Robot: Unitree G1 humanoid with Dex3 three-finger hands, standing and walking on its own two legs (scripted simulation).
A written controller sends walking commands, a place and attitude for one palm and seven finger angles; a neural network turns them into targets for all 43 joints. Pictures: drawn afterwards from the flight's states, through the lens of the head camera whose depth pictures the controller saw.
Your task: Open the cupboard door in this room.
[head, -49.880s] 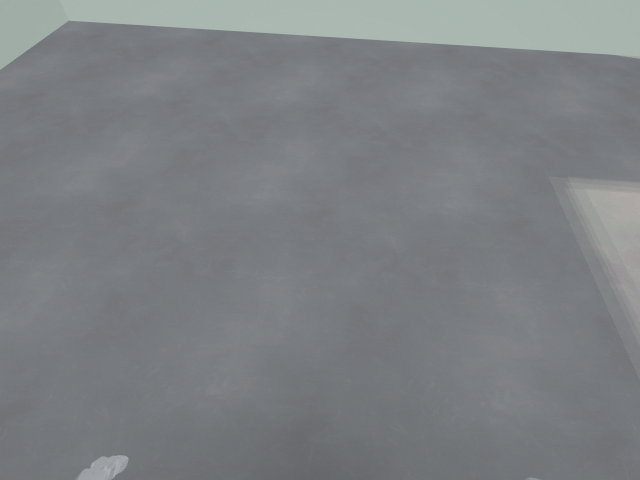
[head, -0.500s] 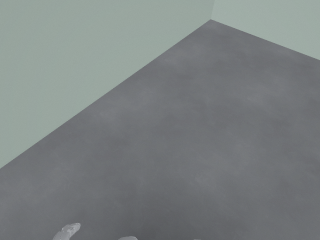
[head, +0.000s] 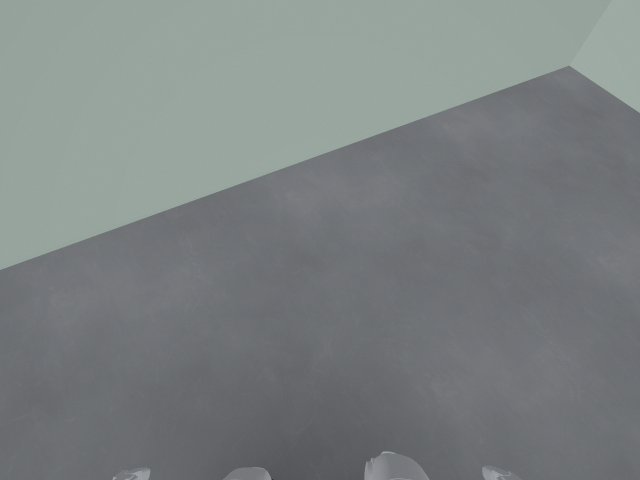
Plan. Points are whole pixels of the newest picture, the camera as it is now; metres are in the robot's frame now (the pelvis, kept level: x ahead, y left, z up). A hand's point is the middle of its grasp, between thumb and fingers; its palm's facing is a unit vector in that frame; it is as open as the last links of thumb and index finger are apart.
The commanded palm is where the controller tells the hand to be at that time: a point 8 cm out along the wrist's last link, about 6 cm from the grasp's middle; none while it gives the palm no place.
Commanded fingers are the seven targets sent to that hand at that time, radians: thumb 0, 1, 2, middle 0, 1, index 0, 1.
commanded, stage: turn to face it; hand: left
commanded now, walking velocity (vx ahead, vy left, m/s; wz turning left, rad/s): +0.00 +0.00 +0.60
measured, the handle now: out of the picture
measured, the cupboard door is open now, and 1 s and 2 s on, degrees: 46 46 46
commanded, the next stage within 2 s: none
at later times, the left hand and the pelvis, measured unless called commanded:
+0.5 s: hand out of the picture +0.01 +0.20 -0.19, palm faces +0.32 -0.92 -0.21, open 7.4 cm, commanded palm none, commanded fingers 0.00 0.90 0.90 -0.20 -0.30 -0.20 -0.30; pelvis +0.00 -0.01 -0.01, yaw +19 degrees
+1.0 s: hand out of the picture -0.04 +0.16 -0.16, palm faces +0.58 -0.78 -0.23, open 7.4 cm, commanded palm none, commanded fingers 0.00 0.90 0.90 -0.20 -0.30 -0.20 -0.30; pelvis +0.02 -0.04 +0.00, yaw +37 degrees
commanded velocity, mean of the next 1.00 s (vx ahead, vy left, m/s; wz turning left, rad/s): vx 0.00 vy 0.00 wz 0.60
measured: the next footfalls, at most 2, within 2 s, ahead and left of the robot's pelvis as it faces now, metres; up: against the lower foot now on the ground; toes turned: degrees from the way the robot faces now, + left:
right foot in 0.18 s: +0.06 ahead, -0.16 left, +0.00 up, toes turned +5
left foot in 0.46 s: +0.02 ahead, +0.11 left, +0.00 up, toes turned +21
